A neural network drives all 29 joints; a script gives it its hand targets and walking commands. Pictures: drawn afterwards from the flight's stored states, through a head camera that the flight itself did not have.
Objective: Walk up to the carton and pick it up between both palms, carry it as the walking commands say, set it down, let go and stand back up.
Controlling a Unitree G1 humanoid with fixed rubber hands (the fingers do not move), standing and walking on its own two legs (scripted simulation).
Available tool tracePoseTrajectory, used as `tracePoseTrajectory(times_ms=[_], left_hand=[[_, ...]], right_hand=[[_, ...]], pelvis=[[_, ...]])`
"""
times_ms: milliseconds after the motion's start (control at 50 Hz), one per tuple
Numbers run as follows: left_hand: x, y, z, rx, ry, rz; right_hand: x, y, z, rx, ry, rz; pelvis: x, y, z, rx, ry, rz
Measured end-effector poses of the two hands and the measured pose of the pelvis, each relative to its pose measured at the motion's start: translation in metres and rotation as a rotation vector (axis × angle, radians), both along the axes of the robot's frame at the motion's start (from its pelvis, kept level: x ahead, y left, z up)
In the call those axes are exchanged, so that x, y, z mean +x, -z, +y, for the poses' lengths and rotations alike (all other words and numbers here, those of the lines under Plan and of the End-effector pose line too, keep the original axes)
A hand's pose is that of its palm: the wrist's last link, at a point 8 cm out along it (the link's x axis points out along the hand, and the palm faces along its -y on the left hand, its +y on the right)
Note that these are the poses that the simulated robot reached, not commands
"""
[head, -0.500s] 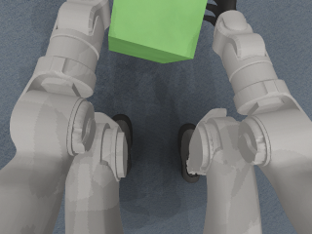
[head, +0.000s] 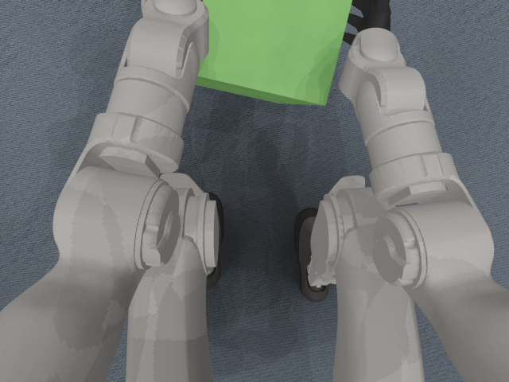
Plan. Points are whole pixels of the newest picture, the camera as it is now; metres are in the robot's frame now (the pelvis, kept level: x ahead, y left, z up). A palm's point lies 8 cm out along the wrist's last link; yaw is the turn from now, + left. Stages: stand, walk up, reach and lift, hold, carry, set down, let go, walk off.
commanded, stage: reach and lift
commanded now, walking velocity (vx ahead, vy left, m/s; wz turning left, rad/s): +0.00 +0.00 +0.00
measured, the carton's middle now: (256, 40) +0.54 +0.04 -0.20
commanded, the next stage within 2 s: none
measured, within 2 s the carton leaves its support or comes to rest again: neither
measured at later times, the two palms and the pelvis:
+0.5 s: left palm out of the picture +0.53 +0.15 -0.03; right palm (392, 32) +0.51 -0.09 -0.05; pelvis -0.01 +0.00 +0.04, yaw +0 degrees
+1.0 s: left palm out of the picture +0.51 +0.15 +0.03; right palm (436, 20) +0.49 -0.09 +0.02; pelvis -0.01 +0.00 +0.09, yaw +1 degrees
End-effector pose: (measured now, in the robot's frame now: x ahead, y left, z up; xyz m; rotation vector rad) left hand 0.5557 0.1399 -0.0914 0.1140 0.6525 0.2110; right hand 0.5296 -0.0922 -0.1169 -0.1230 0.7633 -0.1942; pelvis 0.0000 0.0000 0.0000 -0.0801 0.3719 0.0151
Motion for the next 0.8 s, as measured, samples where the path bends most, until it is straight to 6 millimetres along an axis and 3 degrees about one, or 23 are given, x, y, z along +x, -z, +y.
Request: tracePoseTrajectory(times_ms=[200,800], left_hand=[[-0.017,-0.018,0.002,-0.017,-0.016,0.013],[-0.038,-0.098,0.005,-0.028,-0.025,-0.013]], right_hand=[[-0.010,-0.028,0.001,0.000,0.014,0.012],[-0.031,-0.108,0.003,0.002,0.025,-0.021]], pelvis=[[-0.005,-0.014,0.001,-0.003,-0.002,-0.040],[-0.014,-0.065,0.003,-0.003,-0.013,-0.120]])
